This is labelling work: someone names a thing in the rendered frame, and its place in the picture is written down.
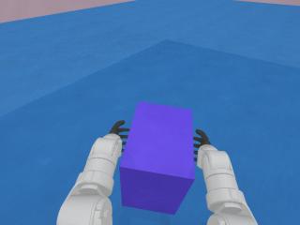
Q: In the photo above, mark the robot right upper arm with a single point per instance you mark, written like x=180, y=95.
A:
x=222, y=218

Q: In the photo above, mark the right robot hand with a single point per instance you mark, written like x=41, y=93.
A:
x=203, y=140

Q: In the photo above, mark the left robot hand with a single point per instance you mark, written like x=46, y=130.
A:
x=116, y=129

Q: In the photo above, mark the robot left upper arm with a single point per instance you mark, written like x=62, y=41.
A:
x=86, y=209

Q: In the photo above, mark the left robot forearm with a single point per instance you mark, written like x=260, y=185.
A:
x=97, y=175

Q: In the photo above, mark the right robot forearm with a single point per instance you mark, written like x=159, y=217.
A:
x=223, y=194

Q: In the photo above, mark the carton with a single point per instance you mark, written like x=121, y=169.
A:
x=157, y=167

